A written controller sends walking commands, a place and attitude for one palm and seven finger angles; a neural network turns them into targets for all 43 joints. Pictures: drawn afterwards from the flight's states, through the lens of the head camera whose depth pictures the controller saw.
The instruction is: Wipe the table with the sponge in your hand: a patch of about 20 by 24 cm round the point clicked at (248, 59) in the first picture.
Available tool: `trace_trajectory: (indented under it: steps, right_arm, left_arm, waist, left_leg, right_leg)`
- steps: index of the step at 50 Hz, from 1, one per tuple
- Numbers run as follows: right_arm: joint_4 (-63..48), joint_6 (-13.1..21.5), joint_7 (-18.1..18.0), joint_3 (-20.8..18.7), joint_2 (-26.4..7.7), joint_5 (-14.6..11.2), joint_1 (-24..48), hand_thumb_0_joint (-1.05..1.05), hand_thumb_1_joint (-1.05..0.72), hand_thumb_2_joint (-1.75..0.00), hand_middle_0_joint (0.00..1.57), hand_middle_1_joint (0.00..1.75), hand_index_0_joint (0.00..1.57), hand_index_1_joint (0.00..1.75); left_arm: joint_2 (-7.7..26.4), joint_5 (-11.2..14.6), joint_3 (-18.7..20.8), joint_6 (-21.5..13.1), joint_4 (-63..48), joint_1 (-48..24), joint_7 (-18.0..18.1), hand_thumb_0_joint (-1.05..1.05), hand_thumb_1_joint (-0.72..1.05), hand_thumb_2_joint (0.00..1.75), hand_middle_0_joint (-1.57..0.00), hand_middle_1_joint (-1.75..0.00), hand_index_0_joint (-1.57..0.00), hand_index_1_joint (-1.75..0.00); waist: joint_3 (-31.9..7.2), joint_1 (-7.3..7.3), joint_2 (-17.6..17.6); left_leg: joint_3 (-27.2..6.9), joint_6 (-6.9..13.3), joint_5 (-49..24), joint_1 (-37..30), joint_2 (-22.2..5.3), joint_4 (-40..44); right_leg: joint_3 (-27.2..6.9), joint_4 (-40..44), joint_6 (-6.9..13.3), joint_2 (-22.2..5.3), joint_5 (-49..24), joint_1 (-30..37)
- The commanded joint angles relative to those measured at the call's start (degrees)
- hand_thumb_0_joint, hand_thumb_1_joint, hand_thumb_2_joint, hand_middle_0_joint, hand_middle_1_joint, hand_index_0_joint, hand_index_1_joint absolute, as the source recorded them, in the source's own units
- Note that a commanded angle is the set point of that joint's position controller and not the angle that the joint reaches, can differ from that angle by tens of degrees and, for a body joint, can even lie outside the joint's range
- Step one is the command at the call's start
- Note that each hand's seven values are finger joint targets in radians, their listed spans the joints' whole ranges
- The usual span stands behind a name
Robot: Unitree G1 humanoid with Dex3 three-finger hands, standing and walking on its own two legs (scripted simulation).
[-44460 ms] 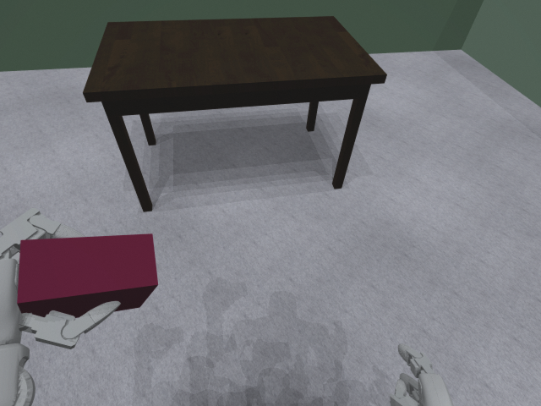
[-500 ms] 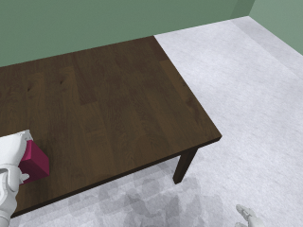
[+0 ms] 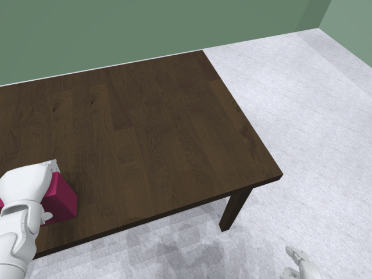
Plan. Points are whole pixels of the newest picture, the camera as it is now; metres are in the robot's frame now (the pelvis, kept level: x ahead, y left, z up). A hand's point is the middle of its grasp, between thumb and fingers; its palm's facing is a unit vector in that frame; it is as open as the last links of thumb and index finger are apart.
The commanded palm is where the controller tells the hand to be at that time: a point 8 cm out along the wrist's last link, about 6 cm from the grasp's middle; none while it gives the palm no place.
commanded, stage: lift the sponge slowly off the table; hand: left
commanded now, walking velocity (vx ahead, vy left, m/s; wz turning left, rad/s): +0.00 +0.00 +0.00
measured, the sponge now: (46, 204) +0.25 +0.36 -0.05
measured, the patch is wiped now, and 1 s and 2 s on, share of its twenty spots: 1.00 1.00 1.00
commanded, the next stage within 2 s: bring the sponge back beside the body in 1.28 s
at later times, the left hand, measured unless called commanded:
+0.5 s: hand (31, 188) +0.26 +0.36 +0.03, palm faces -0.11 -0.03 -0.99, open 9.6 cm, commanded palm +0.24 +0.35 +0.09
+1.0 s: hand (20, 179) +0.26 +0.36 +0.07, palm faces -0.08 -0.02 -1.00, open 9.6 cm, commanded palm +0.24 +0.35 +0.13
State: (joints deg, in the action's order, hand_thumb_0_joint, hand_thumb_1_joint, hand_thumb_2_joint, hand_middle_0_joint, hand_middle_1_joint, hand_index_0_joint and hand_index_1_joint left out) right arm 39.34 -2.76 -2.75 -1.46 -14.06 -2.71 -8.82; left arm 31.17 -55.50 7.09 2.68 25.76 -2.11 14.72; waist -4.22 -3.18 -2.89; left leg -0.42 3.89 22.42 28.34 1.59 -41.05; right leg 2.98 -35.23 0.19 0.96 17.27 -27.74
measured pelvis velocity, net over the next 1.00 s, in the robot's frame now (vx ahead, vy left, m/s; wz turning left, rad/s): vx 0.01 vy -0.01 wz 0.00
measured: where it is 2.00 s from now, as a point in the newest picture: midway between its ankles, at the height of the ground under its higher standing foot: outside the picture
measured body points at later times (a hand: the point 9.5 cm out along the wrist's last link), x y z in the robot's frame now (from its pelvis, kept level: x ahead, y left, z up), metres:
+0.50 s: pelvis +0.01 -0.01 +0.01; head +0.05 -0.02 +0.46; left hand +0.26 +0.36 +0.09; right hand +0.18 -0.26 -0.10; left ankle -0.03 +0.07 -0.72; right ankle +0.00 -0.13 -0.72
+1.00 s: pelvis +0.01 -0.01 +0.02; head +0.04 -0.03 +0.47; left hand +0.26 +0.36 +0.13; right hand +0.19 -0.25 -0.10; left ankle -0.03 +0.07 -0.72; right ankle +0.00 -0.13 -0.72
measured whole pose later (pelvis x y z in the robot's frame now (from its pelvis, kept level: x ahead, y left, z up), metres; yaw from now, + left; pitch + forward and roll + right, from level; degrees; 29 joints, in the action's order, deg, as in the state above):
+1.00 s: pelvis +0.01 -0.01 +0.02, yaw +0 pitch +4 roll -2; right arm 39.6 -4.3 -3.2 -0.7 -15.4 -3.6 -7.0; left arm 34.8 -51.9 9.4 2.9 18.6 -1.2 6.3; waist -1.5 -5.0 -4.2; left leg -0.4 2.9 17.2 15.6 1.6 -28.5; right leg 2.4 -24.5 0.8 1.1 13.1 -15.9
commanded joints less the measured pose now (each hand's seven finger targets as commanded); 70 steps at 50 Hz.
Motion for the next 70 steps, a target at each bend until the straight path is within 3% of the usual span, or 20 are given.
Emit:
trace_trajectory:
  steps: [1,8,12,16,17,21,24,27,28,29,35,37,40,45,49,52,59,61,64,70]
  right_arm:
    - [-6.10,1.65,-0.42,-2.98,-9.24,0.28,1.99,0.00,-0.90,-0.90,0.20,0.30,0.20,0.30]
    - [-6.75,1.43,-0.17,-2.84,-9.02,0.22,2.74,0.00,-0.90,-0.90,0.20,0.30,0.20,0.30]
    - [-7.35,1.10,-0.01,-2.35,-9.07,-0.14,4.20,0.00,-0.90,-0.90,0.20,0.30,0.20,0.30]
    - [-6.74,0.76,-0.11,-2.49,-9.41,-0.02,3.75,0.00,-0.90,-0.90,0.20,0.30,0.20,0.30]
    - [-7.26,0.96,-0.33,-2.15,-9.19,-0.23,4.82,0.00,-0.90,-0.90,0.20,0.30,0.20,0.30]
    - [-6.28,0.97,-0.47,-2.50,-9.41,-0.08,4.02,0.00,-0.90,-0.90,0.20,0.30,0.20,0.30]
    - [-6.40,1.30,-0.63,-2.55,-9.15,-0.16,4.34,0.00,-0.90,-0.90,0.20,0.30,0.20,0.30]
    - [-6.56,1.16,-0.77,-2.23,-9.30,-0.50,5.38,0.00,-0.90,-0.90,0.20,0.30,0.20,0.30]
    - [-6.59,1.16,-0.88,-2.36,-9.36,-0.31,4.82,0.00,-0.90,-0.90,0.20,0.30,0.20,0.30]
    - [-6.22,1.05,-0.82,-2.23,-9.51,-0.46,4.76,0.00,-0.90,-0.90,0.20,0.30,0.20,0.30]
    - [-6.41,1.26,-0.90,-2.30,-9.43,-0.38,4.91,0.00,-0.90,-0.90,0.20,0.30,0.20,0.30]
    - [-7.19,1.43,-0.96,-2.05,-9.29,-0.55,6.13,0.00,-0.90,-0.90,0.20,0.30,0.20,0.30]
    - [-7.04,1.22,-0.75,-2.06,-9.21,-0.40,5.74,0.00,-0.90,-0.90,0.20,0.30,0.20,0.30]
    - [-7.27,0.57,-0.78,-1.83,-9.37,-0.55,6.46,0.00,-0.90,-0.90,0.20,0.30,0.20,0.30]
    - [-7.65,0.74,-0.59,-1.75,-9.25,-0.69,6.85,0.00,-0.90,-0.90,0.20,0.30,0.20,0.30]
    - [-7.94,0.98,-0.96,-1.33,-9.34,-1.04,8.10,0.00,-0.90,-0.90,0.20,0.30,0.20,0.30]
    - [-7.19,1.45,-1.28,-1.35,-9.16,-0.56,7.16,0.00,-0.90,-0.90,0.20,0.30,0.20,0.30]
    - [-7.22,1.30,-1.07,-1.49,-9.25,-0.48,7.31,0.00,-0.90,-0.90,0.20,0.30,0.20,0.30]
    - [-6.95,0.85,-1.14,-1.04,-9.42,-0.64,7.24,0.00,-0.90,-0.90,0.20,0.30,0.20,0.30]
    - [-7.66,0.57,-0.86,-1.26,-9.36,-0.42,7.36,0.00,-0.90,-0.90,0.20,0.30,0.20,0.30]
  left_arm:
    - [18.24,-0.84,7.23,0.13,-10.31,-13.65,2.16,0.00,0.10,1.30,-1.20,-1.60,-1.20,-1.60]
    - [17.52,0.57,7.39,0.55,-12.45,-10.01,0.62,0.00,0.10,1.30,-1.20,-1.60,-1.20,-1.60]
    - [16.68,1.42,6.93,1.26,-13.53,-9.85,-0.47,0.00,0.10,1.30,-1.20,-1.60,-1.20,-1.60]
    - [19.16,0.83,8.38,1.34,-12.71,-9.68,-1.11,0.00,0.10,1.30,-1.20,-1.60,-1.20,-1.60]
    - [19.40,1.49,8.76,0.56,-15.31,-11.25,-1.31,0.00,0.10,1.30,-1.20,-1.60,-1.20,-1.60]
    - [20.05,0.95,8.94,0.05,-13.91,-11.46,-1.51,0.00,0.10,1.30,-1.20,-1.60,-1.20,-1.60]
    - [20.05,1.54,9.29,-0.55,-14.96,-10.25,-1.91,0.00,0.10,1.30,-1.20,-1.60,-1.20,-1.60]
    - [21.38,2.36,10.67,-0.59,-14.93,-10.61,-2.69,0.00,0.10,1.30,-1.20,-1.60,-1.20,-1.60]
    - [19.71,2.61,8.81,-0.37,-13.97,-10.30,-3.02,0.00,0.10,1.30,-1.20,-1.60,-1.20,-1.60]
    - [21.26,2.27,9.78,-0.23,-13.61,-11.28,-3.22,0.00,0.10,1.30,-1.20,-1.60,-1.20,-1.60]
    - [20.34,2.04,8.25,-0.66,-14.50,-13.44,-4.49,0.00,0.10,1.30,-1.20,-1.60,-1.20,-1.60]
    - [22.41,2.33,10.48,-1.34,-17.10,-13.68,-4.69,0.00,0.10,1.30,-1.20,-1.60,-1.20,-1.60]
    - [20.19,2.26,8.41,-0.58,-16.44,-11.82,-4.90,0.00,0.10,1.30,-1.20,-1.60,-1.20,-1.60]
    - [23.73,3.04,11.85,0.51,-15.91,-10.26,-5.47,0.00,0.10,1.30,-1.20,-1.60,-1.20,-1.60]
    - [22.67,3.76,11.37,0.63,-17.96,-7.97,-6.70,0.00,0.10,1.30,-1.20,-1.60,-1.20,-1.60]
    - [22.49,4.44,10.27,0.25,-19.90,-13.27,-7.83,0.00,0.10,1.30,-1.20,-1.60,-1.20,-1.60]
    - [23.37,3.31,10.17,-0.78,-20.97,-15.15,-8.48,0.00,0.10,1.30,-1.20,-1.60,-1.20,-1.60]
    - [21.43,3.20,8.61,-0.42,-20.12,-14.91,-8.58,0.00,0.10,1.30,-1.20,-1.60,-1.20,-1.60]
    - [22.45,3.33,9.27,0.43,-17.40,-15.34,-8.97,0.00,0.10,1.30,-1.20,-1.60,-1.20,-1.60]
    - [22.55,3.00,9.32,0.10,-17.89,-14.21,-9.49,0.00,0.10,1.30,-1.20,-1.60,-1.20,-1.60]
  waist:
    - [-14.97,0.39,-4.38]
    - [-17.30,-0.83,-4.87]
    - [-14.45,-0.67,-2.67]
    - [-13.47,-0.85,-1.78]
    - [-14.62,-1.22,-3.59]
    - [-13.62,-0.70,-2.24]
    - [-14.34,-1.12,-4.26]
    - [-13.28,-1.19,-2.57]
    - [-12.54,-0.83,-2.56]
    - [-11.83,-0.80,-2.23]
    - [-11.79,-0.66,-2.65]
    - [-13.96,-1.73,-3.40]
    - [-12.32,-1.34,-3.05]
    - [-12.29,-2.52,-2.05]
    - [-12.68,-2.61,-2.62]
    - [-9.78,-1.33,-1.89]
    - [-10.96,-1.77,-4.03]
    - [-10.20,-1.65,-2.88]
    - [-9.29,-1.74,-2.56]
    - [-12.23,-2.42,-3.38]
  left_leg:
    - [-4.98,-2.56,-25.41,-10.14,-1.91,7.12]
    - [-4.96,-2.81,-32.39,-12.98,-1.96,7.97]
    - [-4.96,-2.57,-30.92,-11.97,-1.94,9.57]
    - [-4.17,-1.92,-28.93,-11.70,-1.29,10.14]
    - [-4.07,-1.88,-29.53,-12.56,-1.29,10.62]
    - [-3.68,-1.46,-28.04,-12.85,-1.02,10.82]
    - [-3.34,-1.38,-28.92,-13.86,-0.79,11.04]
    - [-3.34,-1.33,-27.90,-13.04,-0.66,12.03]
    - [-2.74,-1.03,-26.46,-12.79,-0.47,11.97]
    - [-3.09,-1.10,-26.12,-12.60,-0.46,12.30]
    - [-3.00,-1.01,-26.88,-14.43,-0.51,13.01]
    - [-3.28,-1.08,-28.42,-15.19,-0.38,13.56]
    - [-3.11,-1.18,-28.44,-15.08,-0.40,13.86]
    - [-2.78,-1.08,-27.30,-14.29,0.00,15.09]
    - [-3.22,-1.05,-29.59,-16.15,-0.22,15.21]
    - [-3.45,-0.79,-26.47,-15.99,-0.25,16.17]
    - [-3.98,-1.16,-28.19,-18.32,-0.33,16.82]
    - [-3.71,-1.29,-27.78,-18.29,-0.47,17.09]
    - [-3.67,-1.43,-26.30,-16.89,-0.23,17.70]
    - [-3.41,-1.32,-28.64,-18.37,-0.39,17.42]
  right_leg:
    - [-0.91,2.80,4.04,2.11,-12.10,7.26]
    - [-1.23,3.94,4.08,1.95,-17.16,11.80]
    - [-1.59,5.13,3.91,1.88,-17.14,12.52]
    - [-1.63,6.16,3.96,1.59,-17.96,14.28]
    - [-2.40,6.43,4.05,1.55,-18.61,15.17]
    - [-2.15,7.22,3.93,1.49,-18.51,15.28]
    - [-2.38,7.67,3.96,1.30,-19.81,16.47]
    - [-2.93,8.39,3.96,1.39,-19.88,17.66]
    - [-2.57,8.53,3.78,1.31,-19.50,17.61]
    - [-2.37,8.83,3.82,1.26,-18.86,17.16]
    - [-2.24,9.77,3.86,1.30,-18.52,17.31]
    - [-3.12,9.82,4.07,1.24,-19.70,19.57]
    - [-2.39,10.22,3.89,1.17,-19.94,19.18]
    - [-3.00,10.90,3.90,0.83,-21.06,22.65]
    - [-2.72,11.27,3.89,0.76,-22.15,23.07]
    - [-3.16,12.50,3.88,1.18,-18.83,21.18]
    - [-2.39,13.29,4.12,1.06,-17.76,21.46]
    - [-2.34,13.61,4.01,0.98,-17.75,21.08]
    - [-2.35,13.95,4.11,1.07,-16.79,21.39]
    - [-2.55,13.74,4.25,0.86,-19.01,23.32]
